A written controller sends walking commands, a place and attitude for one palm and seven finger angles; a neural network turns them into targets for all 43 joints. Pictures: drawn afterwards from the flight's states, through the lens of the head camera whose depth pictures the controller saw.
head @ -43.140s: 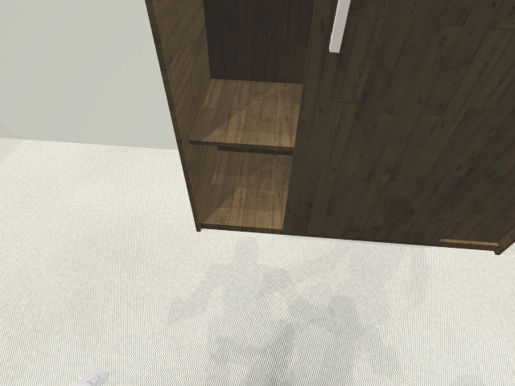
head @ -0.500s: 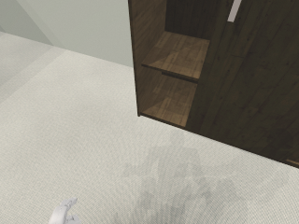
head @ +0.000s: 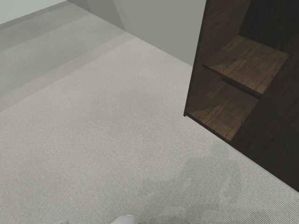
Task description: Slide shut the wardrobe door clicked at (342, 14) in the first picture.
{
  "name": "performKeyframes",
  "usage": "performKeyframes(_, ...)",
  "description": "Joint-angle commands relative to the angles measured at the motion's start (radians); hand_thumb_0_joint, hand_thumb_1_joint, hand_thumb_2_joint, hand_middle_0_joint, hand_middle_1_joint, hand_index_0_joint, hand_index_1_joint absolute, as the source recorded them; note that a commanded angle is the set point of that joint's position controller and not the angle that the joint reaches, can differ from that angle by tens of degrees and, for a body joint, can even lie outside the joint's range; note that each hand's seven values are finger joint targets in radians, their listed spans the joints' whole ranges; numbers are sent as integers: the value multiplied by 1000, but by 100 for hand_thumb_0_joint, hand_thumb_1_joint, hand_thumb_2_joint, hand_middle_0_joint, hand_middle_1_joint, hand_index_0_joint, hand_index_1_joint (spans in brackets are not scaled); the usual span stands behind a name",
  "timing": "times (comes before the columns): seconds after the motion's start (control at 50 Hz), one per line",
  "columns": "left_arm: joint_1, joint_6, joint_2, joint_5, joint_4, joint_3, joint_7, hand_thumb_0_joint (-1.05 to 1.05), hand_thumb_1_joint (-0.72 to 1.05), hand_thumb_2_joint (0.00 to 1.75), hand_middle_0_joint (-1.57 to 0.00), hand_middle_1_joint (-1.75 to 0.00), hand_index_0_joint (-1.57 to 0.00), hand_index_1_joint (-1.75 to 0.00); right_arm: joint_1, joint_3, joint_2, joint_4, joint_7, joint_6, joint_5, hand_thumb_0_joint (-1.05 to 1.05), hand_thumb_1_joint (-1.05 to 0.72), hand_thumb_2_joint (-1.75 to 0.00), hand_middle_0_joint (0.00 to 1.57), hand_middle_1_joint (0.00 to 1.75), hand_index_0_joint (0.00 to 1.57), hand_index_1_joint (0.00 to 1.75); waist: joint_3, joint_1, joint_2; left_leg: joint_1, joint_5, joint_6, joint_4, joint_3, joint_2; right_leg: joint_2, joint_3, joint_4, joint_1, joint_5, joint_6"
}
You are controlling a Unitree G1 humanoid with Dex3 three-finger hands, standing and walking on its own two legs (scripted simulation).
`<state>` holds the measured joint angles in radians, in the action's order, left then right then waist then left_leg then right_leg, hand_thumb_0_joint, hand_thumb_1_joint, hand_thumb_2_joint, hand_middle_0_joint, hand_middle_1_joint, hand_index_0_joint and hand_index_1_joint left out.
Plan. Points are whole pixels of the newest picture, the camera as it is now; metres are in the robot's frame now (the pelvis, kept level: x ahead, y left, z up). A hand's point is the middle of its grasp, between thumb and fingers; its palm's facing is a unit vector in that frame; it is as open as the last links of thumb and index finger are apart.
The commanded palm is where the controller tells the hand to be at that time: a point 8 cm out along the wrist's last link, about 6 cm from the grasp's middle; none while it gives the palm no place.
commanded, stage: walk to a spot facing it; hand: right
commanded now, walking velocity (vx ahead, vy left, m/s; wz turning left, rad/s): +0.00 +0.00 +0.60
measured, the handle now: out of the picture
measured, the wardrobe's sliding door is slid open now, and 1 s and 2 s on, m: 0.38 0.38 0.38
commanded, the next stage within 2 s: turn to face it in 0.84 s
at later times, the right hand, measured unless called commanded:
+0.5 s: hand (217, 223) +0.16 -0.17 -0.15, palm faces -0.32 +0.92 -0.21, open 7.4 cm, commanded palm none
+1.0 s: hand (161, 148) +0.38 -0.01 -0.14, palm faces -0.61 +0.76 -0.22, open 7.4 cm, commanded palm none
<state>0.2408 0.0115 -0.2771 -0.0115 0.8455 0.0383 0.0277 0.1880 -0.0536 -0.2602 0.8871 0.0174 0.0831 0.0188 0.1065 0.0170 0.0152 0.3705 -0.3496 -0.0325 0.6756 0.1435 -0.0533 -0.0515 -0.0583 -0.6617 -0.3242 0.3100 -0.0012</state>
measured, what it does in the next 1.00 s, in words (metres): walks ahead, turning left: left foot, then right foot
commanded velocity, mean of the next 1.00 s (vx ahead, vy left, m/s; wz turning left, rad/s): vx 0.14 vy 0.00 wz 0.49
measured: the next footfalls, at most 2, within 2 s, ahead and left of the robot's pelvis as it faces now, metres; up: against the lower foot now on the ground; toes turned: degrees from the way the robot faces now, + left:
left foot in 0.28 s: +0.03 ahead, +0.15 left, +0.00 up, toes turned +10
right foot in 0.52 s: +0.15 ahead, -0.09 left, +0.00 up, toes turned +17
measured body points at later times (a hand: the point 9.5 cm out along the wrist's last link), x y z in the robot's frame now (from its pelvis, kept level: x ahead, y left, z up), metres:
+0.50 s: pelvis +0.03 -0.01 +0.01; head +0.07 -0.01 +0.46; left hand +0.02 +0.28 -0.11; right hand +0.18 -0.22 -0.14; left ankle +0.00 +0.14 -0.72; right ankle +0.09 -0.10 -0.71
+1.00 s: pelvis +0.12 +0.04 -0.01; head +0.16 +0.07 +0.44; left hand -0.06 +0.23 -0.15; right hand +0.42 -0.05 -0.12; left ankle +0.12 +0.20 -0.72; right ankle +0.13 -0.09 -0.67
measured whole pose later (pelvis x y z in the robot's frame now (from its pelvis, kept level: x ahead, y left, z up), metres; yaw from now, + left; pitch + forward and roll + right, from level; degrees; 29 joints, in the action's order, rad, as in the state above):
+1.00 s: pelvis +0.12 +0.04 -0.01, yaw +34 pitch -2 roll +2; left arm 0.38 0.02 -0.23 -0.01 0.97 0.04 0.01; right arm 0.02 -0.05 -0.25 0.82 0.04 0.00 0.02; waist 0.14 0.06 -0.01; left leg 0.41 -0.18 0.04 0.63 -0.03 -0.01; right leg -0.14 -0.11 -1.08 -0.34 0.55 0.03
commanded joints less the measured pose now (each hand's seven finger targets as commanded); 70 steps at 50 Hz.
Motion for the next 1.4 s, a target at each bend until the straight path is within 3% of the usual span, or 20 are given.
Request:
performKeyframes(0.0, 101, -34, -200, -27, -34, 31, 20, 0, 90, 90, -20, -30, -20, -30, -128, -42, -107, -109, 19, -32, 5, 0, -90, -90, 20, 30, 20, 30, -33, 22, -141, 179, -173, 2, 403, -68, 37, -362, 412, 418, 76, -78, -197)
performKeyframes(0.2, 95, -16, -183, -11, 7, 39, 9, 0, 90, 90, -20, -30, -20, -30, -38, -26, -67, -81, 24, -42, -12, 0, -90, -90, 20, 30, 20, 30, -168, -19, -172, -176, 51, 28, -186, -224, 10, -268, 11, 143, 158, -376, -81)
performKeyframes(0.24, 53, -8, -79, 4, -43, 30, -13, 0, 90, 90, -20, -30, -20, -30, 84, -55, -215, -45, -1, -62, 4, 0, -90, -90, 20, 30, 20, 30, -155, -68, 197, -437, 49, 159, -424, 231, 304, -68, -163, -181, -236, 239, 36)
performKeyframes(0.28, -59, -3, -98, -2, -107, 33, -29, 0, 90, 90, -20, -30, -20, -30, 88, -66, -269, -56, -13, -62, 0, 0, -90, -90, 20, 30, 20, 30, -65, -88, 163, -215, -417, 289, -514, 467, 381, -49, 30, -437, -364, 255, 31)
performKeyframes(0.46, 143, -51, -71, -5, -27, 34, -21, 0, 90, 90, -20, -30, -20, -30, -64, -58, -168, -89, -5, -81, 8, 0, -90, -90, 20, 30, 20, 30, -103, 65, 97, 108, -197, 174, -279, 197, 128, 37, -18, 169, 251, 10, 25)
performKeyframes(0.5, 328, -69, -226, -36, 17, 62, 4, 0, 90, 90, -20, -30, -20, -30, -109, -29, -40, -144, 15, -80, -2, 0, -90, -90, 20, 30, 20, 30, -101, 144, -372, 447, -315, 55, 234, -69, -84, -382, 564, 454, 445, 374, -139)
performKeyframes(0.52, 323, -72, -234, -33, 13, 59, 12, 0, 90, 90, -20, -30, -20, -30, -183, -38, -77, -175, 27, -92, 7, 0, -90, -90, 20, 30, 20, 30, -64, 131, -215, 453, -257, 57, 385, -58, 40, -486, 689, 509, 368, 354, -243)
performKeyframes(0.62, 147, -90, -117, -19, 3, 20, 4, 0, 90, 90, -20, -30, -20, -30, -118, -28, -39, -102, 65, -64, 9, 0, -90, -90, 20, 30, 20, 30, -39, 2, -181, 333, 78, 0, 442, -139, 108, -262, 149, 460, 206, -70, -136)
performKeyframes(0.86, 168, -54, -131, -13, 55, 34, 6, 0, 90, 90, -20, -30, -20, -30, -134, -29, -59, -109, 44, -73, 1, 0, -90, -90, 20, 30, 20, 30, -126, -27, -133, -129, 146, 58, -126, -254, 27, -282, -121, 99, 218, -595, -72)
performKeyframes(0.88, 139, -53, -122, -3, 45, 35, -3, 0, 90, 90, -20, -30, -20, -30, 13, -41, -110, -63, 34, -82, 3, 0, -90, -90, 20, 30, 20, 30, -189, -96, -53, -379, 220, 91, -177, -212, 42, -233, -166, -110, 77, -514, -30)
performKeyframes(0.9, 118, -52, -65, 15, 6, 31, -15, 0, 90, 90, -20, -30, -20, -30, 148, -67, -217, -26, 18, -96, 8, 0, -90, -90, 20, 30, 20, 30, -280, -141, 204, -621, 403, 209, -226, 139, 299, -82, -230, -442, -217, -11, 22)
performKeyframes(0.92, 84, -43, -68, 13, -25, 37, -9, 0, 90, 90, -20, -30, -20, -30, 194, -73, -278, -14, 5, -95, -14, 0, -90, -90, 20, 30, 20, 30, -275, -139, 209, -538, 483, 318, -313, 385, 468, -18, -65, -663, -347, 380, 37)
performKeyframes(0.94, 69, -36, -41, 4, -37, 27, -12, 0, 90, 90, -20, -30, -20, -30, 116, -70, -271, -45, -9, -79, -8, 0, -90, -90, 20, 30, 20, 30, -138, -106, 18, -350, 309, 331, -331, 340, 456, -50, 31, -666, -392, 358, 26)
performKeyframes(0.96, 99, -25, -37, -3, -16, 28, -9, 0, 90, 90, -20, -30, -20, -30, 19, -56, -203, -59, -22, -82, -1, 0, -90, -90, 20, 30, 20, 30, -164, -48, 165, -228, 52, 312, -388, 350, 419, -76, 53, -646, -333, 284, 29)
performKeyframes(1.04, 272, 5, 6, -11, 79, 22, -19, 0, 90, 90, -20, -30, -20, -30, -193, -25, -116, -94, -37, -76, 19, 0, -90, -90, 20, 30, 20, 30, -175, 93, 185, 73, -59, 184, -383, 3, 279, -50, 31, -317, 26, 118, 11)
performKeyframes(1.1, 295, -8, 34, -14, 125, 3, -22, 0, 90, 90, -20, -30, -20, -30, -169, -4, -57, -60, -32, -65, -2, 0, -90, -90, 20, 30, 20, 30, -83, 80, -7, 139, -164, 96, -210, -110, 180, 25, 16, 114, 172, -42, 19)
performKeyframes(1.14, 237, -23, -75, -31, 74, 17, -8, 0, 90, 90, -20, -30, -20, -30, -99, 6, -12, -61, -24, -54, -12, 0, -90, -90, 20, 30, 20, 30, -28, 34, -296, 56, -169, 6, 18, -190, 52, -233, 496, 415, -56, 102, -129)
performKeyframes(1.16, 187, -18, -121, -36, 40, 25, -3, 0, 90, 90, -20, -30, -20, -30, -80, -3, -6, -60, -22, -60, -13, 0, -90, -90, 20, 30, 20, 30, -19, 5, -160, -50, -147, 8, 16, -168, 43, -257, 580, 436, -194, 135, -178)
performKeyframes(1.28, 128, -30, -45, -4, 90, 23, 15, 0, 90, 90, -20, -30, -20, -30, -12, -18, -19, 27, -37, -96, -25, 0, -90, -90, 20, 30, 20, 30, -218, -19, -181, -191, 111, 1, -173, -164, 65, -117, 371, 189, 150, -736, -129)
performKeyframes(1.38, 32, -1, 15, -3, 54, 41, -8, 0, 90, 90, -20, -30, -20, -30, 83, -48, -95, 51, -58, -103, -6, 0, -90, -90, 20, 30, 20, 30, -139, -42, 230, -404, 668, 173, -263, 13, 415, 86, 73, -125, -203, 81, 11)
